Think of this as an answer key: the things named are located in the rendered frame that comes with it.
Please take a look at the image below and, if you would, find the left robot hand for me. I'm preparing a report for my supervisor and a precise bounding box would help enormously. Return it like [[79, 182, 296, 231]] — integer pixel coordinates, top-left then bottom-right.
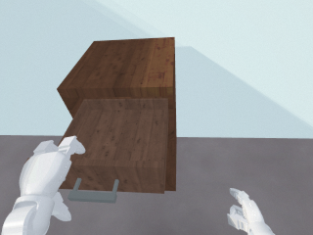
[[19, 135, 86, 221]]

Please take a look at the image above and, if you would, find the right robot forearm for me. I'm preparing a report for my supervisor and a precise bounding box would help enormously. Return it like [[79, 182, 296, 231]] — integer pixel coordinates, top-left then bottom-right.
[[247, 221, 275, 235]]

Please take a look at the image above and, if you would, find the handle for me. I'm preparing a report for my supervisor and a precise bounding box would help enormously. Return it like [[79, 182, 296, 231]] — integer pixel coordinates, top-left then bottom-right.
[[67, 178, 119, 204]]

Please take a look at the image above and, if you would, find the cabinet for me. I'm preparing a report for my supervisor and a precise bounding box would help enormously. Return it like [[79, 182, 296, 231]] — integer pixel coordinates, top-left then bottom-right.
[[57, 37, 177, 191]]

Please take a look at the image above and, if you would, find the drawer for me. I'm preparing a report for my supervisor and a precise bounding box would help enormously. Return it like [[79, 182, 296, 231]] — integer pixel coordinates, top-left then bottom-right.
[[25, 98, 169, 194]]

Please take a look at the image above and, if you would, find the right robot hand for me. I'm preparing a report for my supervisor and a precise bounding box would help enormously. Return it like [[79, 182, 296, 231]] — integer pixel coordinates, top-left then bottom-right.
[[227, 188, 265, 233]]

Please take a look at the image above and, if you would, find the left robot forearm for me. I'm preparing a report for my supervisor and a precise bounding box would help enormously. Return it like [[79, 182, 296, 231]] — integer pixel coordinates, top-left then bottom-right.
[[1, 194, 55, 235]]

